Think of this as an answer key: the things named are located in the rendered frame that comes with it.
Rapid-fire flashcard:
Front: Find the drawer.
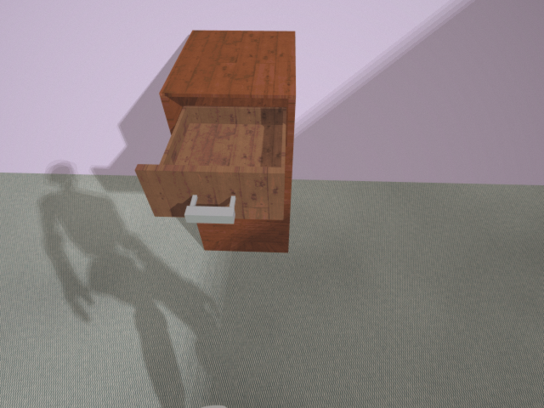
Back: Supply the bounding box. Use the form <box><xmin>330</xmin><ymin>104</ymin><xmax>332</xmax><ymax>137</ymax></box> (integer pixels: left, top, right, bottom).
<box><xmin>135</xmin><ymin>105</ymin><xmax>286</xmax><ymax>220</ymax></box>

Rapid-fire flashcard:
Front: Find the cabinet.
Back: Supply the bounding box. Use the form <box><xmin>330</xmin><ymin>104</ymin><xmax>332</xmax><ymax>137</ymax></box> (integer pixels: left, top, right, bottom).
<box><xmin>159</xmin><ymin>31</ymin><xmax>296</xmax><ymax>252</ymax></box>

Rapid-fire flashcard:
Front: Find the handle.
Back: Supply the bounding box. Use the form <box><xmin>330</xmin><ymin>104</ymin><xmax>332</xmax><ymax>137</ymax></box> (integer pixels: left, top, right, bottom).
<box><xmin>184</xmin><ymin>195</ymin><xmax>235</xmax><ymax>224</ymax></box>

